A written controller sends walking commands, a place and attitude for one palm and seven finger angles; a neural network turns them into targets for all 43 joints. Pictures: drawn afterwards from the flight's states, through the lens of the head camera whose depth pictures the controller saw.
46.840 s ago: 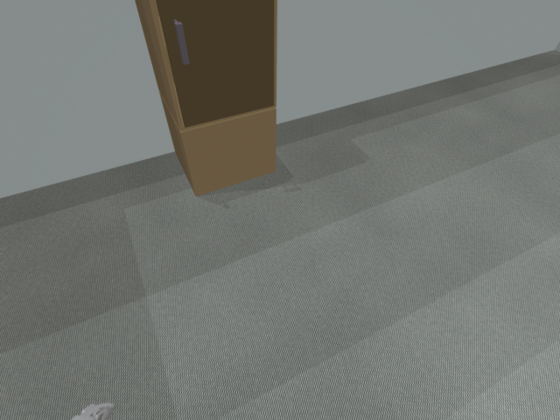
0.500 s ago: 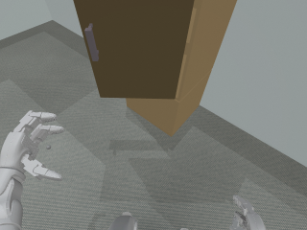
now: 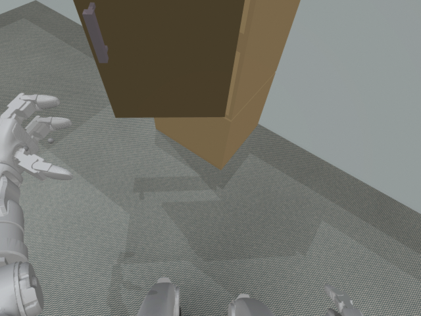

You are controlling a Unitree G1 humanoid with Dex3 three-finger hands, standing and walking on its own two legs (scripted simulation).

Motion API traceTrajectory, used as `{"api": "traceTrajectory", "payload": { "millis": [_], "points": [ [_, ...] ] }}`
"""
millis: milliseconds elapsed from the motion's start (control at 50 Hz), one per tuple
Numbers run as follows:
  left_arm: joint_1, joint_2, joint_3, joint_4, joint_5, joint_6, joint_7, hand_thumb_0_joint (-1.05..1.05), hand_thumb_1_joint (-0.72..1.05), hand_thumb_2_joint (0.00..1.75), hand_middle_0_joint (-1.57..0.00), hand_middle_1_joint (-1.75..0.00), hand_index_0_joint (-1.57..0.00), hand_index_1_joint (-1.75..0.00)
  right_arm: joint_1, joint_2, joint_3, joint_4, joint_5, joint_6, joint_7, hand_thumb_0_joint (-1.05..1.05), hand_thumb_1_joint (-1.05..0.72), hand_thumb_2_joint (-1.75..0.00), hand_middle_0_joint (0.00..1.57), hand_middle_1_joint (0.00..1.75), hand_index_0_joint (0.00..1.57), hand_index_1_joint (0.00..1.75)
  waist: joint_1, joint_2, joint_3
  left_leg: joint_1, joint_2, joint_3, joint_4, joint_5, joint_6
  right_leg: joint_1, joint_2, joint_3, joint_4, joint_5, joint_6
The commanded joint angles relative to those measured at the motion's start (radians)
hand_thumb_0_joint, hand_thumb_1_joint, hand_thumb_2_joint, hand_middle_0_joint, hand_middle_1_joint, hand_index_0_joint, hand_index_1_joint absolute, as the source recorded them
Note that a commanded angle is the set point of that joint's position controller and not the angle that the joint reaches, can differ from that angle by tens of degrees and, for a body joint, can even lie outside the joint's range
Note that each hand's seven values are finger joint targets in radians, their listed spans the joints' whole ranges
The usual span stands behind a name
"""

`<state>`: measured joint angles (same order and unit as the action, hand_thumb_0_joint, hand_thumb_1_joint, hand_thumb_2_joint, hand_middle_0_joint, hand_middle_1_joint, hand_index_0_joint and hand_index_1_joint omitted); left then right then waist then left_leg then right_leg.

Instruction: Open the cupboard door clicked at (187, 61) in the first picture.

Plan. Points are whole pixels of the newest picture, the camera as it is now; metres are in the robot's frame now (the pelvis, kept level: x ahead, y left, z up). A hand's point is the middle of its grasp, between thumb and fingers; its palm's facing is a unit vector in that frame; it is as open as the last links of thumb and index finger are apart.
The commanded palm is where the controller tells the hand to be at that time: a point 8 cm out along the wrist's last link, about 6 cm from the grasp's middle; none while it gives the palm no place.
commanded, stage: move the hooked fingers beside the handle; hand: left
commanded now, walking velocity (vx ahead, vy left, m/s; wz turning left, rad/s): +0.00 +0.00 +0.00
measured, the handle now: (98, 33) +0.75 +0.31 +0.07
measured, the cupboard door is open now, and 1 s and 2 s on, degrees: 39 39 39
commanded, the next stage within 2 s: none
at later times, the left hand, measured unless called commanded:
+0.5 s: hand (56, 93) +0.50 +0.32 +0.09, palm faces +0.08 -1.00 -0.01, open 14.0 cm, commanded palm +0.51 +0.36 +0.07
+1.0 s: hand (61, 68) +0.60 +0.35 +0.08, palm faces +0.06 -1.00 -0.03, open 14.0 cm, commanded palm +0.66 +0.36 +0.07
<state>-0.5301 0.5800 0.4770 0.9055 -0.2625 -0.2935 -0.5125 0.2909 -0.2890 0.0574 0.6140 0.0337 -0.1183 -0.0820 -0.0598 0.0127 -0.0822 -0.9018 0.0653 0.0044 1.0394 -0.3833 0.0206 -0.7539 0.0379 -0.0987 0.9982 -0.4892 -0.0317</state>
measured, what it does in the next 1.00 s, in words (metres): stands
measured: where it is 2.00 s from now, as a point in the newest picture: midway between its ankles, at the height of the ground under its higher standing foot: outside the picture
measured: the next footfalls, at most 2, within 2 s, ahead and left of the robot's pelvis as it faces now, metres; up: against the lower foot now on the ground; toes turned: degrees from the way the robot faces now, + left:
none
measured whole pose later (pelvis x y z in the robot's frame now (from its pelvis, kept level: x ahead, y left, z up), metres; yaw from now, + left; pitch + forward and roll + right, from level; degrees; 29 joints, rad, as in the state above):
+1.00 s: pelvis +0.01 +0.04 -0.04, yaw -5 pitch +31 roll -10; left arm -1.33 1.16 0.52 1.42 0.03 -0.23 -0.51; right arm 0.39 -0.31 0.17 0.59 -0.01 0.06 -0.09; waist -0.30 0.05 -0.04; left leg -1.34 0.09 -0.02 1.24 -0.45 0.08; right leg -1.14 0.06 -0.12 1.10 -0.50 0.02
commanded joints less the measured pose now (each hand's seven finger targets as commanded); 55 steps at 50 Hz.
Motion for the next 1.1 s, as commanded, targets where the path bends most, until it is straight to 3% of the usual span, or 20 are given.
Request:
{"api": "traceTrajectory", "payload": {
  "millis": [0, 20, 40, 60, 120, 140, 180, 280, 340, 380, 460, 500, 580, 660, 780, 800, 860, 880, 980, 1080],
  "points": [
    [-0.340, 0.384, 0.127, -0.120, 0.000, -0.077, 0.018, 0.00, -0.50, 0.30, -0.30, -1.20, -0.30, -1.20, 0.097, -0.178, -0.080, -0.099, -0.003, -0.012, 0.000, 0.00, -0.90, -0.90, 0.20, 0.30, 0.20, 0.30, 0.021, 0.094, -0.391, 0.285, -0.031, -0.035, -0.107, 0.219, 0.017, 0.063, 0.013, 0.090, -0.131, 0.277, 0.010],
    [-0.351, 0.368, 0.113, -0.127, 0.005, -0.093, 0.019, 0.00, -0.50, 0.30, -0.30, -1.20, -0.30, -1.20, 0.106, -0.177, -0.082, -0.101, -0.004, -0.006, 0.006, 0.00, -0.90, -0.90, 0.20, 0.30, 0.20, 0.30, 0.015, 0.124, -0.412, 0.312, -0.031, -0.032, -0.102, 0.239, 0.017, 0.043, 0.016, 0.088, -0.125, 0.291, 0.010],
    [-0.381, 0.388, 0.135, -0.133, 0.003, -0.115, 0.022, 0.00, -0.50, 0.30, -0.30, -1.20, -0.30, -1.20, 0.118, -0.180, -0.087, -0.095, -0.008, -0.002, 0.009, 0.00, -0.90, -0.90, 0.20, 0.30, 0.20, 0.30, 0.008, 0.110, -0.430, 0.317, -0.028, -0.036, -0.090, 0.261, 0.019, 0.037, 0.023, 0.086, -0.113, 0.308, 0.009],
    [-0.383, 0.412, 0.147, -0.105, 0.014, -0.127, 0.021, 0.00, -0.50, 0.30, -0.30, -1.20, -0.30, -1.20, 0.128, -0.185, -0.089, -0.084, -0.008, 0.007, 0.010, 0.00, -0.90, -0.90, 0.20, 0.30, 0.20, 0.30, 0.005, 0.118, -0.436, 0.323, -0.024, -0.036, -0.086, 0.270, 0.017, 0.026, 0.023, 0.088, -0.112, 0.315, 0.011],
    [-0.476, 0.390, 0.114, -0.060, 0.022, -0.150, 0.006, 0.00, -0.50, 0.30, -0.30, -1.20, -0.30, -1.20, 0.152, -0.192, -0.095, -0.062, -0.007, 0.030, 0.014, 0.00, -0.90, -0.90, 0.20, 0.30, 0.20, 0.30, -0.028, 0.125, -0.426, 0.353, -0.018, -0.052, -0.087, 0.251, 0.018, -0.044, 0.028, 0.075, -0.113, 0.269, 0.012],
    [-0.501, 0.404, 0.119, -0.060, 0.022, -0.156, -0.001, 0.00, -0.50, 0.30, -0.30, -1.20, -0.30, -1.20, 0.159, -0.194, -0.096, -0.061, -0.008, 0.035, 0.012, 0.00, -0.90, -0.90, 0.20, 0.30, 0.20, 0.30, -0.025, 0.150, -0.438, 0.364, -0.019, -0.055, -0.085, 0.265, 0.018, -0.050, 0.030, 0.074, -0.109, 0.272, 0.006],
    [-0.549, 0.414, 0.098, -0.019, 0.040, -0.147, -0.011, 0.00, -0.50, 0.30, -0.30, -1.20, -0.30, -1.20, 0.172, -0.202, -0.095, -0.046, -0.008, 0.052, 0.008, 0.00, -0.90, -0.90, 0.20, 0.30, 0.20, 0.30, -0.042, 0.186, -0.421, 0.389, -0.015, -0.068, -0.095, 0.251, 0.014, -0.101, 0.029, 0.067, -0.117, 0.240, 0.006],
    [-0.679, 0.470, 0.094, 0.085, 0.081, -0.124, 0.008, 0.00, -0.50, 0.30, -0.30, -1.20, -0.30, -1.20, 0.207, -0.215, -0.087, -0.024, -0.014, 0.083, 0.000, 0.00, -0.90, -0.90, 0.20, 0.30, 0.20, 0.30, -0.078, 0.170, -0.375, 0.379, -0.004, -0.104, -0.105, 0.187, 0.014, -0.190, 0.029, 0.053, -0.123, 0.162, 0.006],
    [-0.752, 0.542, 0.130, 0.104, 0.101, -0.136, 0.035, 0.00, -0.50, 0.30, -0.30, -1.20, -0.30, -1.20, 0.227, -0.225, -0.081, -0.027, -0.024, 0.091, -0.003, 0.00, -0.90, -0.90, 0.20, 0.30, 0.20, 0.30, -0.087, 0.167, -0.428, 0.378, -0.004, -0.116, -0.090, 0.187, 0.016, -0.201, 0.031, 0.053, -0.108, 0.153, 0.004],
    [-0.810, 0.559, 0.114, 0.133, 0.124, -0.138, 0.048, 0.00, -0.50, 0.30, -0.30, -1.20, -0.30, -1.20, 0.235, -0.225, -0.074, -0.020, -0.027, 0.100, -0.002, 0.00, -0.90, -0.90, 0.20, 0.30, 0.20, 0.30, -0.103, 0.209, -0.449, 0.388, 0.001, -0.121, -0.076, 0.199, 0.013, -0.229, 0.027, 0.052, -0.099, 0.159, 0.008],
    [-0.856, 0.625, 0.121, 0.197, 0.157, -0.120, 0.055, 0.00, -0.50, 0.30, -0.30, -1.20, -0.30, -1.20, 0.250, -0.236, -0.059, -0.028, -0.031, 0.121, -0.001, 0.00, -0.90, -0.90, 0.20, 0.30, 0.20, 0.30, -0.116, 0.235, -0.470, 0.388, 0.007, -0.131, -0.058, 0.229, 0.009, -0.255, 0.029, 0.045, -0.086, 0.172, 0.009],
    [-0.877, 0.656, 0.114, 0.250, 0.175, -0.092, 0.050, 0.00, -0.50, 0.30, -0.30, -1.20, -0.30, -1.20, 0.256, -0.239, -0.048, -0.037, -0.028, 0.134, -0.004, 0.00, -0.90, -0.90, 0.20, 0.30, 0.20, 0.30, -0.132, 0.211, -0.442, 0.339, 0.007, -0.127, -0.043, 0.220, 0.015, -0.257, 0.030, 0.046, -0.087, 0.170, 0.013],
    [-0.965, 0.690, 0.082, 0.273, 0.201, -0.063, 0.040, 0.00, -0.50, 0.30, -0.30, -1.20, -0.30, -1.20, 0.272, -0.245, -0.032, -0.041, -0.030, 0.150, -0.012, 0.00, -0.90, -0.90, 0.20, 0.30, 0.20, 0.30, -0.167, 0.239, -0.456, 0.331, 0.017, -0.138, -0.019, 0.226, 0.018, -0.308, 0.030, 0.037, -0.071, 0.169, 0.019],
    [-1.048, 0.757, 0.104, 0.242, 0.210, -0.071, 0.035, 0.00, -0.50, 0.30, -0.30, -1.20, -0.30, -1.20, 0.293, -0.254, -0.021, -0.034, -0.038, 0.157, -0.014, 0.00, -0.90, -0.90, 0.20, 0.30, 0.20, 0.30, -0.180, 0.308, -0.543, 0.386, 0.028, -0.161, 0.013, 0.294, 0.010, -0.351, 0.032, 0.028, -0.044, 0.193, 0.018],
    [-1.101, 0.822, 0.088, 0.303, 0.240, -0.022, 0.018, 0.00, -0.50, 0.30, -0.30, -1.20, -0.30, -1.20, 0.315, -0.259, 0.004, -0.030, -0.037, 0.172, -0.020, 0.00, -0.90, -0.90, 0.20, 0.30, 0.20, 0.30, -0.209, 0.325, -0.524, 0.329, 0.032, -0.159, 0.044, 0.291, 0.020, -0.367, 0.036, 0.021, -0.034, 0.194, 0.025],
    [-1.106, 0.808, 0.065, 0.316, 0.246, -0.008, 0.015, 0.00, -0.50, 0.30, -0.30, -1.20, -0.30, -1.20, 0.314, -0.256, 0.008, -0.031, -0.035, 0.172, -0.021, 0.00, -0.90, -0.90, 0.20, 0.30, 0.20, 0.30, -0.218, 0.340, -0.513, 0.316, 0.033, -0.154, 0.048, 0.282, 0.024, -0.376, 0.037, 0.022, -0.035, 0.192, 0.026],
    [-1.147, 0.875, 0.080, 0.294, 0.265, 0.001, 0.011, 0.00, -0.50, 0.30, -0.30, -1.20, -0.30, -1.20, 0.330, -0.262, 0.020, -0.028, -0.040, 0.177, -0.025, 0.00, -0.90, -0.90, 0.20, 0.30, 0.20, 0.30, -0.223, 0.374, -0.551, 0.334, 0.039, -0.165, 0.065, 0.339, 0.019, -0.386, 0.039, 0.013, -0.015, 0.218, 0.025],
    [-1.167, 0.864, 0.062, 0.285, 0.268, 0.003, 0.010, 0.00, -0.50, 0.30, -0.30, -1.20, -0.30, -1.20, 0.332, -0.259, 0.021, -0.027, -0.040, 0.177, -0.025, 0.00, -0.90, -0.90, 0.20, 0.30, 0.20, 0.30, -0.230, 0.410, -0.550, 0.348, 0.042, -0.167, 0.070, 0.353, 0.017, -0.407, 0.040, 0.012, -0.013, 0.221, 0.025],
    [-1.208, 0.921, 0.075, 0.261, 0.268, 0.004, 0.001, 0.00, -0.50, 0.30, -0.30, -1.20, -0.30, -1.20, 0.347, -0.270, 0.031, -0.017, -0.044, 0.176, -0.029, 0.00, -0.90, -0.90, 0.20, 0.30, 0.20, 0.30, -0.253, 0.428, -0.579, 0.358, 0.055, -0.181, 0.083, 0.380, 0.016, -0.426, 0.045, 0.003, -0.001, 0.231, 0.029],
    [-1.235, 0.874, 0.017, 0.276, 0.287, 0.035, -0.009, 0.00, -0.50, 0.30, -0.30, -1.20, -0.30, -1.20, 0.358, -0.268, 0.033, -0.006, -0.042, 0.179, -0.028, 0.00, -0.90, -0.90, 0.20, 0.30, 0.20, 0.30, -0.271, 0.505, -0.568, 0.427, 0.070, -0.215, 0.071, 0.434, -0.008, -0.506, 0.047, -0.014, 0.006, 0.232, 0.027]
  ]
}}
